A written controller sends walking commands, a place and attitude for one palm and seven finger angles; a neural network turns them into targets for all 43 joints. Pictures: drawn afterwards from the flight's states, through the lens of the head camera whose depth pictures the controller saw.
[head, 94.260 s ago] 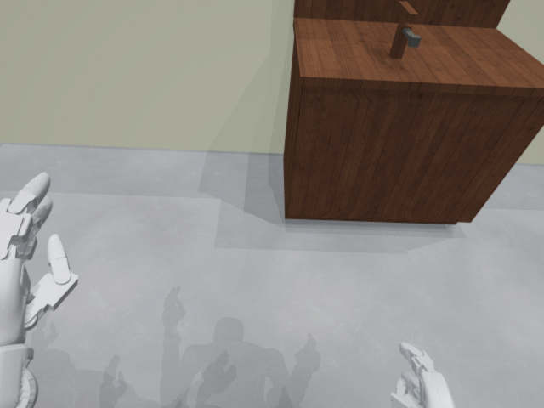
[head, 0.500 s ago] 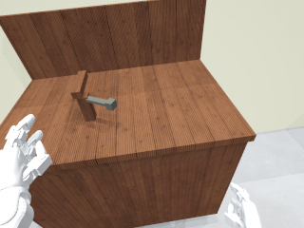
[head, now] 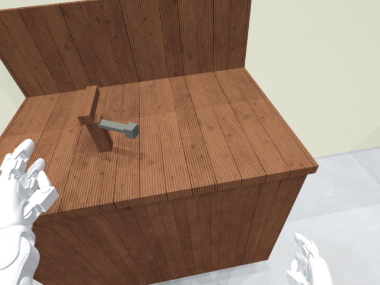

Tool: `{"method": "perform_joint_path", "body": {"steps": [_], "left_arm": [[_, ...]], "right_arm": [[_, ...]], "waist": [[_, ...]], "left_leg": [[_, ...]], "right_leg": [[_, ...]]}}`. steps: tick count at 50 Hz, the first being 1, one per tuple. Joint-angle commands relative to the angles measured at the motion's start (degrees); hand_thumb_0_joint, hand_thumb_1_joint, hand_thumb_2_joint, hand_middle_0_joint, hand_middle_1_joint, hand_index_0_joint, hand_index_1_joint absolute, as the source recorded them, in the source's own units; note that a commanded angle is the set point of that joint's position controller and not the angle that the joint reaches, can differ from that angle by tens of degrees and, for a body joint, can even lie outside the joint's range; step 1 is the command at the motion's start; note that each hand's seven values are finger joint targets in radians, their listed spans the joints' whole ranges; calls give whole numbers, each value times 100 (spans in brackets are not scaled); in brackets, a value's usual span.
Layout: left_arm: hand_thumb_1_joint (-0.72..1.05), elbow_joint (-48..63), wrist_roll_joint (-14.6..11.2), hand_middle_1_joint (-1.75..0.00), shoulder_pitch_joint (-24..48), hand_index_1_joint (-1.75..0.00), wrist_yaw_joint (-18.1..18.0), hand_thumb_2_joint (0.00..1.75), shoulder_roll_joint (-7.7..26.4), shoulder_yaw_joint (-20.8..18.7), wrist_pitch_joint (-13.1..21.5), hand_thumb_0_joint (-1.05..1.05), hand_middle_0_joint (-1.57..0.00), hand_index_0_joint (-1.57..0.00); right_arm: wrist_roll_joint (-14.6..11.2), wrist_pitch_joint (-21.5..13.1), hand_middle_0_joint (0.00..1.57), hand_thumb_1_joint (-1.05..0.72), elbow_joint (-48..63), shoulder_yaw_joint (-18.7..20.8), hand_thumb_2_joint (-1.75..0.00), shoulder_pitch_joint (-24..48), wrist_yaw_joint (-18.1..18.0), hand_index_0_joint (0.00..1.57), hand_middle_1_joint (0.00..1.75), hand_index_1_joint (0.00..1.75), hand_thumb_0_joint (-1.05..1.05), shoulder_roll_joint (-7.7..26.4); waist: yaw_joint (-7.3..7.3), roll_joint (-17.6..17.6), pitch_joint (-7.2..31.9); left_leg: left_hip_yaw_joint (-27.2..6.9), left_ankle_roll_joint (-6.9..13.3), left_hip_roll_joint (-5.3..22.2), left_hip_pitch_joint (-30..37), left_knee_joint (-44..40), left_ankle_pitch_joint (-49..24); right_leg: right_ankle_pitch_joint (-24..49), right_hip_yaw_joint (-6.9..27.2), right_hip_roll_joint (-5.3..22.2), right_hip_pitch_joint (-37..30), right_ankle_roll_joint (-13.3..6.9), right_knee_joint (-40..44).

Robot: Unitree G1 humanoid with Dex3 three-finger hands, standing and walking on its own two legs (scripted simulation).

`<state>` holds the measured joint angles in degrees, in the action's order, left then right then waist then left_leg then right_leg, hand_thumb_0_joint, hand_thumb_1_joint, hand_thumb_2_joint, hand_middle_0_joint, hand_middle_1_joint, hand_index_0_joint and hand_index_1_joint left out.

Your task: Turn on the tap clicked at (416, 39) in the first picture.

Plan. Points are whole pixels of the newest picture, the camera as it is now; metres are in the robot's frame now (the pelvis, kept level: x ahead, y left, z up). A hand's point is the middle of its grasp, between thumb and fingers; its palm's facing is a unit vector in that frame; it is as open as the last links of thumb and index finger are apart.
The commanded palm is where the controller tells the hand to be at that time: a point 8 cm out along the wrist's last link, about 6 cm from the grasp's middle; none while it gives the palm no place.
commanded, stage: reach beside the lever's end, fingers flat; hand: left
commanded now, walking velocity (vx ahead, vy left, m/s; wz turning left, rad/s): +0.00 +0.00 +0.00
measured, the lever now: (131, 130) +0.43 +0.20 +0.11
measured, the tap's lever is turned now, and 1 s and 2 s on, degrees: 59 59 59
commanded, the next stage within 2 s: push the lever round in 1.44 s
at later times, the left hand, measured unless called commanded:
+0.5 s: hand (56, 179) +0.25 +0.29 +0.14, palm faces +0.48 -0.87 -0.09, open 7.6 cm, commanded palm +0.22 +0.33 +0.13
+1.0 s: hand (62, 165) +0.30 +0.32 +0.12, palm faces +0.51 -0.86 -0.09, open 7.8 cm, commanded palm +0.26 +0.36 +0.11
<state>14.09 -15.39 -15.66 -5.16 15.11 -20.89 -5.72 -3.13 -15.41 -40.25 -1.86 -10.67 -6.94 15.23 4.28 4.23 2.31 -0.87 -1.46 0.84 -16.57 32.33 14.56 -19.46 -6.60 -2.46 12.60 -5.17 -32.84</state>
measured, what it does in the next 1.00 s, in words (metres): stands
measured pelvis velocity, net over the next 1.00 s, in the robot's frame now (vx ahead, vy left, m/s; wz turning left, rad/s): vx -0.01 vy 0.03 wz -0.01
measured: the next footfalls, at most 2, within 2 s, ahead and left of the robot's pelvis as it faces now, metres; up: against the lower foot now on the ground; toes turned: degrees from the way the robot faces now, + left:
none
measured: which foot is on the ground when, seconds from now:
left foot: down 0.00-1.00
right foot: down 0.00-1.00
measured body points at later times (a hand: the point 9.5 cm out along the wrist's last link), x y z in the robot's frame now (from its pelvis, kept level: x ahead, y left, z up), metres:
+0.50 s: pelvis -0.02 +0.03 +0.00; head -0.02 +0.00 +0.45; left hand +0.22 +0.34 +0.14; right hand +0.18 -0.20 -0.08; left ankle +0.03 +0.14 -0.73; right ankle -0.01 -0.05 -0.73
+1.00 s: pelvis -0.01 +0.03 +0.00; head +0.00 +0.01 +0.45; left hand +0.27 +0.36 +0.13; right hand +0.16 -0.21 -0.10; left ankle +0.03 +0.14 -0.73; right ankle -0.01 -0.05 -0.73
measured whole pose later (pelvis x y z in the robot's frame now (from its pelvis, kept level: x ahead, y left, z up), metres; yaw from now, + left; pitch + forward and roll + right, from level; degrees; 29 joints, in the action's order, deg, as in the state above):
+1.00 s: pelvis -0.01 +0.03 +0.00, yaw +0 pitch +1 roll +0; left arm -13.3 -11.3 6.7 -6.8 17.9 -21.7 0.3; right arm -2.2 -10.9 -41.0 -2.3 -10.5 -5.8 15.2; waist 1.6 3.0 1.2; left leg -0.1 0.6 -0.2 -21.2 33.5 13.7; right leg -17.8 -5.9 -1.3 16.9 -3.3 -33.1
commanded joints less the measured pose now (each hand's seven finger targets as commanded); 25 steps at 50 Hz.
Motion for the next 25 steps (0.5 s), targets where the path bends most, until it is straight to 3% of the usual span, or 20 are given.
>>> {"method": "perform_joint_path", "body": {"steps": [1,3,7,8,12,15,17,20,25], "left_arm": [[90,1014,-34,-25,1057,-25,20,90,1309,-638,403,0,-18,-18],[90,898,-3,-25,1258,-25,0,90,1228,-557,362,0,-18,-18],[90,816,27,-24,1347,-24,-30,90,1404,-704,387,0,-18,-18],[90,803,33,-24,1328,-24,-31,90,1268,-587,401,0,-18,-18],[90,635,69,-22,1743,-22,-30,90,1394,-624,514,0,-18,-18],[90,447,84,-22,1982,-22,-10,90,1228,-400,556,0,-17,-17],[90,420,138,-21,2246,-21,-40,90,1182,-292,593,0,-17,-17],[90,201,197,-20,2329,-20,-98,90,1161,-200,573,0,-17,-17],[90,-48,327,-19,2816,-19,-295,90,1250,-194,565,0,-16,-16]], "right_arm": [[12,-335,20,-90,930,175,-90,857,-54,20,30,30,0,539],[-5,-312,20,-90,911,161,-90,908,-67,20,30,30,0,517],[5,-284,20,-90,908,163,-90,924,-59,20,30,30,0,522],[20,-281,20,-90,938,158,-90,915,-48,20,30,30,0,516],[20,-252,20,-90,883,145,-90,921,-40,20,30,30,0,524],[26,-249,20,-90,884,146,-90,930,-40,20,30,30,0,560],[16,-263,20,-90,863,123,-90,957,-39,20,30,30,0,539],[46,-240,20,-90,874,135,-90,945,-29,20,30,30,0,580],[63,-148,20,-90,863,128,-90,978,-3,20,30,30,0,584]], "waist": [[-42,-328,571],[-66,-180,430],[-21,-172,632],[-26,-150,663],[-91,-74,627],[-144,-204,597],[-170,5,592],[-164,-180,640],[-174,-105,677]], "left_leg": [[-46,321,-155,478,-181,-849],[-46,315,-160,500,-226,-775],[-77,307,-161,545,-263,-856],[-68,308,-171,574,-261,-850],[-106,299,-155,579,-301,-763],[-143,298,-158,543,-339,-561],[-176,290,-154,625,-390,-483],[-220,286,-148,572,-444,-313],[-257,263,-136,556,-520,-146]], "right_leg": [[1700,619,419,191,560,801],[1494,583,399,280,528,835],[1514,542,372,174,495,798],[1510,540,364,218,493,788],[1331,504,327,294,462,786],[1057,472,301,398,457,799],[927,450,292,455,431,798],[734,429,277,479,431,801],[575,423,261,488,410,776]]}}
